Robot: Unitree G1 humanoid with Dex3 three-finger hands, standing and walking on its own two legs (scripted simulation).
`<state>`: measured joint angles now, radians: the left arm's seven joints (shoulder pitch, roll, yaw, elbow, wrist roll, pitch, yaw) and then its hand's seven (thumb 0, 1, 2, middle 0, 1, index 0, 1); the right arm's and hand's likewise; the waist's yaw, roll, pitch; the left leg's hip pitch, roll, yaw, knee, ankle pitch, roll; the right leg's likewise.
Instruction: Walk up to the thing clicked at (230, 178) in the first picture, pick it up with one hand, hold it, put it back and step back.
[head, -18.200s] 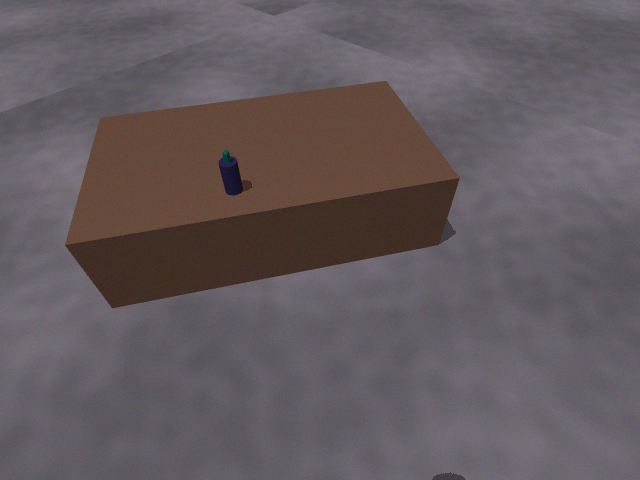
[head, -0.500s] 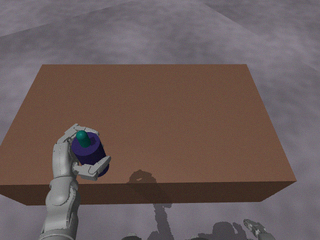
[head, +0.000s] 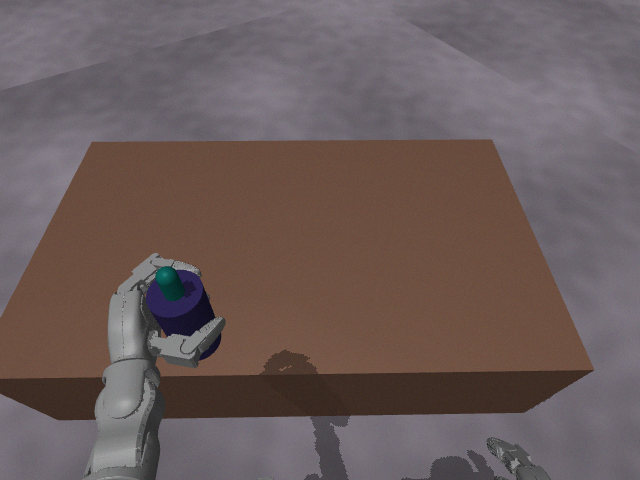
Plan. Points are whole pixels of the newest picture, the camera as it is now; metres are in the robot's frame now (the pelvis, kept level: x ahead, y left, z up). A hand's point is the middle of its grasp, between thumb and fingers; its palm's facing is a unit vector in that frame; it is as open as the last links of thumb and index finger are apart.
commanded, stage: hold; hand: left
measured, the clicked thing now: (183, 309) +0.33 +0.17 +0.05
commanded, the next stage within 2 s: none
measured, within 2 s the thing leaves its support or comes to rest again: neither
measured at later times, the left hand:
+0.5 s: hand (184, 314) +0.33 +0.17 +0.04, palm faces +0.16 -0.99 -0.02, open 9.1 cm
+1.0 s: hand (185, 313) +0.33 +0.17 +0.04, palm faces +0.16 -0.99 -0.02, open 9.1 cm
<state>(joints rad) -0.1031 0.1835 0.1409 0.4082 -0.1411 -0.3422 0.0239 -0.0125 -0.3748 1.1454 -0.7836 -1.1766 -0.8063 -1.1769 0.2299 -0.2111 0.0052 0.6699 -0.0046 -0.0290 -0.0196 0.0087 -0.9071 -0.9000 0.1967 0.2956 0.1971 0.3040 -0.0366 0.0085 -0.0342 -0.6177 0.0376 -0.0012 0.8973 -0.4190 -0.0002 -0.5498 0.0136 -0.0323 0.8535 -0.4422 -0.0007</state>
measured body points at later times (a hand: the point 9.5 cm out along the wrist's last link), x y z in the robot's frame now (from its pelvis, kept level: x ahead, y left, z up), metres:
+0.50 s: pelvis +0.00 +0.00 +0.00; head +0.05 +0.01 +0.45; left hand +0.31 +0.23 +0.04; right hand +0.14 -0.24 -0.10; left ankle +0.02 +0.12 -0.70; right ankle -0.01 -0.12 -0.70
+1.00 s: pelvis +0.00 +0.00 +0.01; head +0.05 +0.01 +0.45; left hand +0.31 +0.22 +0.04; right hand +0.13 -0.24 -0.10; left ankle +0.02 +0.12 -0.70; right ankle -0.01 -0.12 -0.70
